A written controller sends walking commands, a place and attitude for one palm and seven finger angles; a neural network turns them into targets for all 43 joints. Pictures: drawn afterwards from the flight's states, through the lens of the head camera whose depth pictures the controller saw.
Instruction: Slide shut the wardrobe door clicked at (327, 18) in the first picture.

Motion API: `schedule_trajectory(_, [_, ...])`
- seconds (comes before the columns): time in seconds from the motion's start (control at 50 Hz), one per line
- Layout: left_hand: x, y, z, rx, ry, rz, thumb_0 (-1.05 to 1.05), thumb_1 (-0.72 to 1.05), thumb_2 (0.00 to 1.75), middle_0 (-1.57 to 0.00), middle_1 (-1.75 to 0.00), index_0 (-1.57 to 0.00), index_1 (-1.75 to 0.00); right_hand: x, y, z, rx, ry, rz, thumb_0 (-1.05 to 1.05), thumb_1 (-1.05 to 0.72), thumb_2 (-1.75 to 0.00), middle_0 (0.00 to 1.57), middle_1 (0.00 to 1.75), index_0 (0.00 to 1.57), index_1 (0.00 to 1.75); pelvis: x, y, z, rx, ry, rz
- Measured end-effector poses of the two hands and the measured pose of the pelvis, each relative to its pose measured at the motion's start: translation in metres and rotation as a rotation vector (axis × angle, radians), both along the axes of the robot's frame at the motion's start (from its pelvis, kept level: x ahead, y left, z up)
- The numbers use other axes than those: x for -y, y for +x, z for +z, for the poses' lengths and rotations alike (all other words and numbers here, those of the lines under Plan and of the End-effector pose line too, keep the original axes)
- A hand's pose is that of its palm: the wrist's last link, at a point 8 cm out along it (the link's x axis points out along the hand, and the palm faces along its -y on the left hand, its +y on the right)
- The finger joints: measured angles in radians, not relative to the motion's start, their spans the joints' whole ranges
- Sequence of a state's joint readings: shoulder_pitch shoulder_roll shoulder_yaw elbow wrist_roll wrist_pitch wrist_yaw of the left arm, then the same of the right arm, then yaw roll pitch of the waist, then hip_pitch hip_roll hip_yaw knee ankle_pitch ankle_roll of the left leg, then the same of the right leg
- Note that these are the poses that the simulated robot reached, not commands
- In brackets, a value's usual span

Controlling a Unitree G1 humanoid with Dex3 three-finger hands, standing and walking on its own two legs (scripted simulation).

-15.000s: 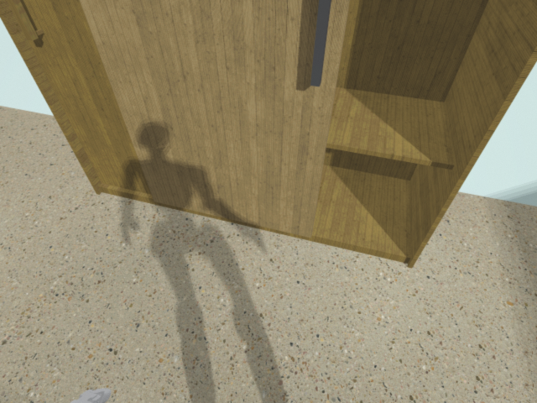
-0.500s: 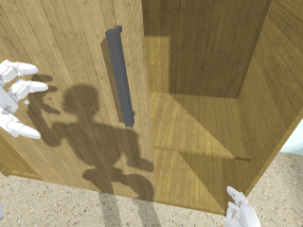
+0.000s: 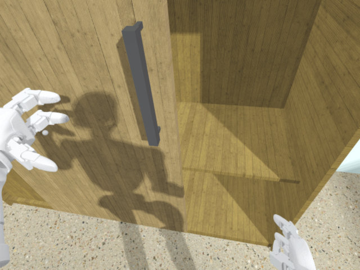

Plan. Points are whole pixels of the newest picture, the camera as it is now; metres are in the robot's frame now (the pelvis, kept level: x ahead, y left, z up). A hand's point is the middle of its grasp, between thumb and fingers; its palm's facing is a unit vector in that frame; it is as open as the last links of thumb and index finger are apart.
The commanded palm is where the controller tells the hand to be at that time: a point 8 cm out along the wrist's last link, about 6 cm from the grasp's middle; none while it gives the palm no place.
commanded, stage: move the hooked fingers beside the handle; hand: left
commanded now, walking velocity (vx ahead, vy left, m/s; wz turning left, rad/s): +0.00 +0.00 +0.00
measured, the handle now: (147, 92) +0.45 +0.13 +0.19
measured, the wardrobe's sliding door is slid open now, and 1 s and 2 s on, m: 0.44 0.44 0.44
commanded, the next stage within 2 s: none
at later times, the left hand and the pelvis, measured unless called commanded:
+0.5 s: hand (61, 116) +0.31 +0.25 +0.24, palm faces -0.01 -0.99 -0.11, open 14.0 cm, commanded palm +0.28 +0.29 +0.22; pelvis +0.01 +0.01 +0.00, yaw +0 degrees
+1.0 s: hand (85, 117) +0.34 +0.23 +0.20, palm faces +0.01 -1.00 -0.09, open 14.0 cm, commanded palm +0.31 +0.27 +0.21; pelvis +0.00 +0.00 +0.00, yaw +0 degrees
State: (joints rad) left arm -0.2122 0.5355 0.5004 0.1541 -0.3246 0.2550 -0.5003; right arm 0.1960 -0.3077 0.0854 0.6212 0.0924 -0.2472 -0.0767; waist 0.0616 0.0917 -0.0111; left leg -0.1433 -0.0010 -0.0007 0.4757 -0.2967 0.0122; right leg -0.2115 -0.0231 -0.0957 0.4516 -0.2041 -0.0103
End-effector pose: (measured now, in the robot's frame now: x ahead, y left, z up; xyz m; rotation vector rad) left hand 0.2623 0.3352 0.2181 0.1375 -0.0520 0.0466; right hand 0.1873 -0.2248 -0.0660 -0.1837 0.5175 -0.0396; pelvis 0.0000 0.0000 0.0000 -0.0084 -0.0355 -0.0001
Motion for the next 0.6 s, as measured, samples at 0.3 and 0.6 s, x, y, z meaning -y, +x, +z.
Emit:
schedule_trajectory(0.3, [0.001,0.007,0.002,0.03,-0.028,-0.012,-0.01,-0.51,0.3,-0.3,-1.2,-0.3,-1.2,-0.015,0.007,0.004,0.005,0.005,0.017,0.02,-0.9,-0.9,0.2,0.3,0.2,0.3,-0.009,0.006,0.001,0.007,-0.003,0.002])
schedule_trajectory(0.6, [0.021,0.034,0.009,0.066,-0.046,-0.029,-0.01,-0.5,0.3,-0.3,-1.2,-0.31,-1.2,-0.017,0.005,-0.001,-0.028,0.024,-0.015,0.02,-0.9,-0.9,0.2,0.3,0.2,0.3,-0.01,0.013,0.002,-0.005,0.001,-0.01])
